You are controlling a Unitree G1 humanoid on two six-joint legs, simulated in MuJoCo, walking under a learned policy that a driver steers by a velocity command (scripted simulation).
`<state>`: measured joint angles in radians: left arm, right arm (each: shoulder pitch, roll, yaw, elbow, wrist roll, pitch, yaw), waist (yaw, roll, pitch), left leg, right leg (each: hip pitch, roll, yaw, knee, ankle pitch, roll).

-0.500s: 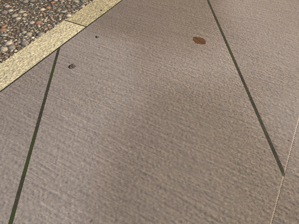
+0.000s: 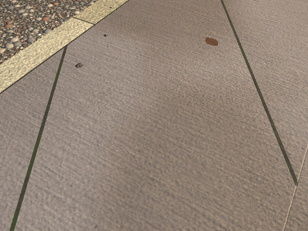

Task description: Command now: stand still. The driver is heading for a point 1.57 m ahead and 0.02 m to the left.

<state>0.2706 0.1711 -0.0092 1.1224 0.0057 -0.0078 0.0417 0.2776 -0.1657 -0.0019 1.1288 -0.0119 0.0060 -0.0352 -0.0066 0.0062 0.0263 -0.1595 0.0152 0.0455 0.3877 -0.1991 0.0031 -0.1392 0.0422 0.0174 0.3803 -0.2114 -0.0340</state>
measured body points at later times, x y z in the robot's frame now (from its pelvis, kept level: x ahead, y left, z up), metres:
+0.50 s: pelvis +0.02 +0.01 -0.01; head +0.02 +0.00 +0.44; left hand -0.01 +0.23 -0.16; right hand -0.02 -0.22 -0.17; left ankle +0.00 +0.11 -0.74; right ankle -0.01 -0.10 -0.74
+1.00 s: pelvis +0.23 -0.01 -0.02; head +0.27 -0.01 +0.43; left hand +0.10 +0.21 -0.16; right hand +0.42 -0.23 -0.14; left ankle +0.38 +0.07 -0.73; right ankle +0.03 -0.09 -0.74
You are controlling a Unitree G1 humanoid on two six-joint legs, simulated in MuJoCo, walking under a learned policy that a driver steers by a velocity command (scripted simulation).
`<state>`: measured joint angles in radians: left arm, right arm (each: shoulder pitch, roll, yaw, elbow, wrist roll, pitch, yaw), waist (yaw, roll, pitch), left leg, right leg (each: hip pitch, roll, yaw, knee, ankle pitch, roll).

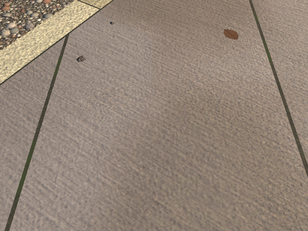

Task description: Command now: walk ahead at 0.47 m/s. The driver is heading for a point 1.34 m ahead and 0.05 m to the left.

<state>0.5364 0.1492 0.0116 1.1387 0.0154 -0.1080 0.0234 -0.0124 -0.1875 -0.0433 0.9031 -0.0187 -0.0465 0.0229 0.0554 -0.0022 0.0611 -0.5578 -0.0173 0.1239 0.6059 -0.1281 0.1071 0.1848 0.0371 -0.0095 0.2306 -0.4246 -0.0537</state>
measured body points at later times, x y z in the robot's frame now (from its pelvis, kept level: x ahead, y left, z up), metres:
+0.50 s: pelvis +0.29 +0.00 +0.01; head +0.32 +0.00 +0.46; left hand +0.47 +0.21 -0.11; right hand +0.19 -0.21 -0.13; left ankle +0.15 +0.07 -0.72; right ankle +0.46 -0.11 -0.69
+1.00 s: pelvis +0.46 -0.02 +0.01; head +0.47 -0.02 +0.46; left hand +0.46 +0.20 -0.14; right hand +0.51 -0.24 -0.14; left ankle +0.49 +0.10 -0.72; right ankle +0.47 -0.09 -0.72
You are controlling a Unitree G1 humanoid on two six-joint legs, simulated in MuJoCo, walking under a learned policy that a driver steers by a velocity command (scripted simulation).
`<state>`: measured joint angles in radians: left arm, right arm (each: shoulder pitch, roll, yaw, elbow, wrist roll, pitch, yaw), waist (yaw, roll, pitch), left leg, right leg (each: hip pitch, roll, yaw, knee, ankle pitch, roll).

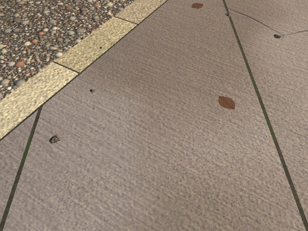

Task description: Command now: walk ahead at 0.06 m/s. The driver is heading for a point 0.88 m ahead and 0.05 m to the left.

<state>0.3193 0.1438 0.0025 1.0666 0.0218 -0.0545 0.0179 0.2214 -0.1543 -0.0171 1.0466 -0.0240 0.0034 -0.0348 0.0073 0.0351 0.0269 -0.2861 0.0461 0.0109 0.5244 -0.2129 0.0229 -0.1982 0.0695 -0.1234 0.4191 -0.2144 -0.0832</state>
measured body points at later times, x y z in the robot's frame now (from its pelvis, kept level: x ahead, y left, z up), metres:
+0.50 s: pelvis +0.05 +0.02 +0.00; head +0.05 +0.01 +0.45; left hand +0.03 +0.24 -0.16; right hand +0.00 -0.21 -0.16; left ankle +0.03 +0.12 -0.74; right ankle +0.02 -0.07 -0.73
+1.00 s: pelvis +0.27 +0.01 -0.02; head +0.31 +0.01 +0.43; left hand +0.14 +0.22 -0.16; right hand +0.47 -0.21 -0.13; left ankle +0.40 +0.07 -0.74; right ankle +0.06 -0.08 -0.73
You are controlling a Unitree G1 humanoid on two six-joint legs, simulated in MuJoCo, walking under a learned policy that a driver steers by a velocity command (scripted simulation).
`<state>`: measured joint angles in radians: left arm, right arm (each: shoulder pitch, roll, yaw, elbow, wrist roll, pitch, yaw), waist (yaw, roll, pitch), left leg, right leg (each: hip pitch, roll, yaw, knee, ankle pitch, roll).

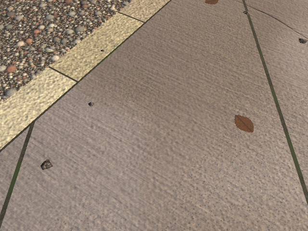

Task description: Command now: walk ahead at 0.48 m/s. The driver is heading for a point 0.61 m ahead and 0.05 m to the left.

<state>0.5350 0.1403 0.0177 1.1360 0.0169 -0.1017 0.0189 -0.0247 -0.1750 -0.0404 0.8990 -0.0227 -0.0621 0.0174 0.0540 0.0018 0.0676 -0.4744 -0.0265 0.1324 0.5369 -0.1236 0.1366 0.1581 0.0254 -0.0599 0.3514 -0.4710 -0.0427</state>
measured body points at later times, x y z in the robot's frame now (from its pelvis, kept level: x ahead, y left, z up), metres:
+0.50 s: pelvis +0.25 +0.00 +0.01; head +0.28 -0.01 +0.46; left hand +0.38 +0.21 -0.13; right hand +0.18 -0.22 -0.14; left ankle +0.13 +0.07 -0.72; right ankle +0.36 -0.08 -0.72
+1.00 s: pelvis +0.31 +0.00 +0.02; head +0.30 +0.00 +0.47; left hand +0.32 +0.23 -0.13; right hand +0.28 -0.22 -0.13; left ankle +0.28 +0.12 -0.72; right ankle +0.35 -0.08 -0.71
